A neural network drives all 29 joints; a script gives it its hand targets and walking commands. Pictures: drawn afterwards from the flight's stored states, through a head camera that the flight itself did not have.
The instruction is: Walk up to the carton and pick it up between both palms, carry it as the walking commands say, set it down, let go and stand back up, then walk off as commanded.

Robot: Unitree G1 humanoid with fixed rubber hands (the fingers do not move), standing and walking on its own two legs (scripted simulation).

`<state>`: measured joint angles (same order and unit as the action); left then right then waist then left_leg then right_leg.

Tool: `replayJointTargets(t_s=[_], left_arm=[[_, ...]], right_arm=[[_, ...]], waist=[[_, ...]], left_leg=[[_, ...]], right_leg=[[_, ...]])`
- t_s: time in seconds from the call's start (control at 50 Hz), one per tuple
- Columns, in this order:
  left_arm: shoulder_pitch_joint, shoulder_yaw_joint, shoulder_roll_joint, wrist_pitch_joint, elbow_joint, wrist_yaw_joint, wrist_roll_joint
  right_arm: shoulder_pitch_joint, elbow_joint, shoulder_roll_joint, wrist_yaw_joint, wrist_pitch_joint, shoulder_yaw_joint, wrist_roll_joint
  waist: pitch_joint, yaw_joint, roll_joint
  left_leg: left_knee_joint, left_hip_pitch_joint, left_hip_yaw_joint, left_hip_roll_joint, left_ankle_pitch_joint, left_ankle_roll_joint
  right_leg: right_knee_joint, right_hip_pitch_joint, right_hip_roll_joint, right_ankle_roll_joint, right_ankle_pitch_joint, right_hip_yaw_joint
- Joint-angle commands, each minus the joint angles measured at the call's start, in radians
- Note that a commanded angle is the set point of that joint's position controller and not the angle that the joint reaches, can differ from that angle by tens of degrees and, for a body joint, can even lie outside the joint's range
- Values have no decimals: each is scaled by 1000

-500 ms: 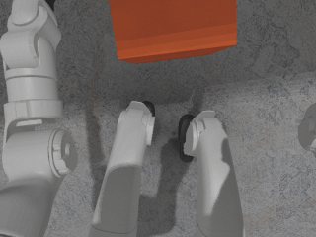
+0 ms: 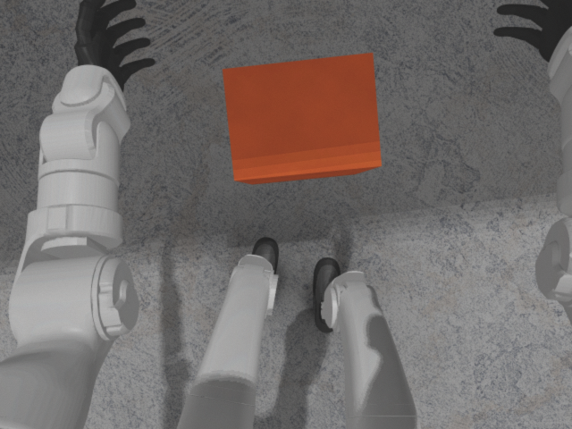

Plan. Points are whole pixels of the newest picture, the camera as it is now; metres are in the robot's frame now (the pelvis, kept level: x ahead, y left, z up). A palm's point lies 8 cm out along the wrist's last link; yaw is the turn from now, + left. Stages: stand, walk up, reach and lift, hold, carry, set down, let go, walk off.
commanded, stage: let go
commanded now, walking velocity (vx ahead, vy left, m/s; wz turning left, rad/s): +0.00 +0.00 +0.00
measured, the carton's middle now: (300, 131) +0.51 +0.04 -0.51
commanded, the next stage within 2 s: stand in 1.32 s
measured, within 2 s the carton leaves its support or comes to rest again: neither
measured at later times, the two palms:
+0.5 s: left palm (24, 167) +0.37 +0.29 -0.01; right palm out of the picture +0.45 -0.20 -0.03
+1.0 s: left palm out of the picture +0.21 +0.25 +0.05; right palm out of the picture +0.24 -0.24 +0.05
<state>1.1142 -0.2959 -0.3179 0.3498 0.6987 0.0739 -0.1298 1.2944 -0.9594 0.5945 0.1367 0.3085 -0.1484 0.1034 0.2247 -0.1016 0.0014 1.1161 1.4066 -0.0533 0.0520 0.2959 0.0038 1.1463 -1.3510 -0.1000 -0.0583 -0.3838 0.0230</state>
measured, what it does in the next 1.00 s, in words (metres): rises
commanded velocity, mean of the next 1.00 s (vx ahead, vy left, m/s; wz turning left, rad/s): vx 0.00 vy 0.00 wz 0.00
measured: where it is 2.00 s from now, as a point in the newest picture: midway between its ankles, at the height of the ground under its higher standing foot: (292, 297)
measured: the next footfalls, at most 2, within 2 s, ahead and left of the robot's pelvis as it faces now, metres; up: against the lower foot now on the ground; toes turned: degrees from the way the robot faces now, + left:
none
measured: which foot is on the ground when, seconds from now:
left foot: down 0.00-1.00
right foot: down 0.00-1.00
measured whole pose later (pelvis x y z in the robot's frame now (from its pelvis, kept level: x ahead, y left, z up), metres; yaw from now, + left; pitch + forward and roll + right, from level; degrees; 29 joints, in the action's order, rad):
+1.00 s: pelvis +0.07 +0.00 +0.11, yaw +2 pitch -2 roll +0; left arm -0.26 -0.01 -0.25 0.11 0.47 -0.10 -0.10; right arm -0.21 -0.57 0.27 0.05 0.07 -0.03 -0.01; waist -0.02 -0.03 0.00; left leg 0.52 0.25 -0.07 0.06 0.23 0.01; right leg 0.52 -0.18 -0.07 -0.06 -0.30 0.00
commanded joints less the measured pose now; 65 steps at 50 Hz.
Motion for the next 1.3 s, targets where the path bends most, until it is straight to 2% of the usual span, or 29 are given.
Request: replayJointTargets(t_s=[0.0, 0.04, 0.06, 0.12, 0.14, 0.16, 0.18, 0.22, 0.24, 0.26, 0.32, 0.34, 0.36, 0.38, 0.4, 0.56, 0.6, 0.66, 0.72, 0.74, 0.78, 0.94, 0.98, 1.0, 1.08, 1.1, 1.22, 1.24, 1.28], left_arm=[[-8, 8, -111, -122, -49, -85, 119], [-68, 78, -61, -132, -26, -125, 105], [-175, 71, -76, -134, -41, -136, 108], [-282, 92, -141, -173, -64, -172, 63], [-421, 54, -159, -185, -121, -169, 87], [-259, 48, -198, -194, -199, -169, 60], [-461, 57, -203, -199, -255, -173, 79], [-521, 21, -214, -227, -220, -173, 98], [-618, 83, -160, -229, -319, -179, 66], [-516, 73, -210, -247, -353, -178, 60], [-540, 185, -59, -256, -320, -201, 2], [-880, 170, -44, -266, -322, -199, 64], [-742, 173, -51, -277, -333, -198, 42], [-715, 182, -26, -281, -318, -197, 30], [-953, 213, 11, -295, -414, -205, 33], [-1133, 231, 22, -341, -420, -134, 66], [-1176, 242, 32, -341, -372, -134, 72], [-1270, 258, 52, -355, -410, -133, 82], [-1335, 267, 67, -348, -382, -140, 90], [-1340, 274, 81, -341, -404, -149, 87], [-1290, 277, 49, -329, -449, -156, 95], [-1228, 239, 5, -233, -403, -194, 145], [-1218, 215, -29, -226, -431, -208, 148], [-1153, 217, -19, -211, -450, -205, 159], [-1169, 229, -24, -189, -474, -206, 151], [-1147, 237, -10, -170, -481, -185, 164], [-1148, 241, 17, -107, -500, -139, 168], [-1148, 225, -10, -105, -506, -124, 195], [-1150, 253, 6, -105, -518, -105, 164]], right_arm=[[114, 142, 4, -31, -89, -80, -42], [14, 124, -95, -43, -101, -44, -20], [-52, 176, -104, -50, -98, -43, -29], [-78, 335, -106, -97, -140, -58, -36], [-255, 318, -140, -116, -141, -38, -46], [-139, 359, -179, -119, -141, -54, -50], [-271, 496, -158, -137, -151, -57, -63], [-403, 438, -203, -154, -172, -48, -91], [-557, 492, -224, -155, -174, -23, -103], [-448, 544, -235, -171, -179, -25, -79], [-543, 442, -242, -169, -199, -40, -77], [-878, 459, -266, -166, -210, -42, -127], [-718, 455, -223, -160, -229, -50, -99], [-683, 484, -231, -162, -240, -41, -86], [-963, 544, -267, -158, -254, -23, -108], [-1099, 475, -237, -104, -328, 67, -37], [-1129, 525, -269, -90, -329, 84, -56], [-1289, 553, -275, -82, -339, 68, -86], [-1355, 554, -289, -81, -323, 83, -103], [-1369, 595, -300, -87, -324, 79, -113], [-1376, 613, -315, -87, -309, 75, -124], [-1349, 693, -342, -84, -242, 128, -129], [-1350, 720, -332, -88, -232, 124, -126], [-1326, 693, -339, -86, -218, 107, -131], [-1342, 726, -330, -83, -207, 96, -137], [-1309, 684, -339, -83, -205, 77, -136], [-1358, 631, -302, -93, -230, 60, -128], [-1304, 658, -302, -87, -231, 60, -110], [-1355, 643, -276, -88, -231, 49, -117]], waist=[[-1238, -35, 54], [-1189, 13, 79], [-1270, -30, 38], [-1325, -5, 151], [-1473, -47, 146], [-1345, -43, 189], [-1587, -28, 193], [-1363, -32, 153], [-1486, 28, 195], [-1457, -1, 140], [-1103, 91, 67], [-1232, 79, 4], [-1087, 76, -27], [-1058, 104, -2], [-1210, 107, -13], [-725, 42, -188], [-637, 35, -97], [-654, 59, -38], [-514, 54, -40], [-471, 91, -18], [-333, 94, 9], [32, 87, 70], [4, 69, 142], [46, 67, 51], [-11, 61, 127], [23, 59, 37], [-106, 107, 35], [-120, 59, -37], [-179, 104, -51]], left_leg=[[-142, -593, 52, -44, -341, -9], [-155, -553, 44, -37, -373, 13], [-170, -556, 55, -37, -410, 5], [-190, -510, 6, -34, -460, 31], [-179, -555, 27, -13, -514, 34], [-198, -364, 8, -13, -372, 54], [-204, -568, 9, -10, -513, 44], [-237, -554, -5, -19, -435, 45], [-263, -600, -1, -10, -453, 36], [-243, -648, -23, -13, -508, 44], [-303, -802, -34, -51, -536, 23], [-310, -985, -49, -52, -625, 1], [-304, -1032, -55, -67, -678, -1], [-301, -1039, -66, -81, -655, 8], [-325, -1208, -72, -73, -783, 4], [-423, -1497, -123, -92, -898, -42], [-499, -1365, -67, -74, -655, -38], [-539, -1416, -44, -48, -611, -35], [-600, -1408, -18, -46, -429, -40], [-623, -1402, -17, -39, -363, -36], [-661, -1367, 10, -30, -174, -25], [-557, -1731, 37, 34, -15, -18], [-543, -1755, 44, 45, -28, -14], [-559, -1746, 55, 35, 20, -23], [-550, -1765, 53, 28, 4, -25], [-599, -1726, 29, 0, 72, -30], [-613, -1594, -4, -15, -11, -23], [-664, -1506, -12, -41, 49, -20], [-684, -1439, -22, -66, -5, -3]], right_leg=[[-167, 534, 83, 73, 467, -120], [-174, 545, 99, 89, 585, -138], [-167, 655, 111, 90, 668, -163], [-149, 798, 146, 108, 951, -227], [-138, 919, 156, 109, 1051, -258], [-121, 904, 187, 117, 1034, -297], [-137, 1057, 177, 131, 1170, -276], [-190, 952, 202, 144, 1104, -287], [-209, 1139, 191, 139, 1164, -269], [-190, 1027, 177, 145, 1094, -258], [-317, 741, 136, 111, 766, -189], [-342, 843, 130, 98, 801, -194], [-371, 624, 110, 100, 647, -154], [-377, 597, 108, 89, 625, -157], [-407, 769, 98, 86, 740, -148], [-591, 528, 67, 49, 307, -90], [-624, 705, 76, 59, 314, -87], [-639, 867, 76, 62, 390, -94], [-700, 913, 85, 52, 287, -82], [-724, 951, 92, 48, 282, -101], [-763, 969, 105, 44, 145, -93], [-980, 591, 238, -81, -391, -171], [-974, 620, 242, -67, -359, -167], [-972, 615, 242, -74, -413, -173], [-952, 680, 234, -61, -338, -156], [-915, 718, 209, -55, -323, -123], [-838, 877, 184, -33, -42, -129], [-795, 973, 156, 0, -4, -81], [-743, 1098, 115, 33, 158, -67]])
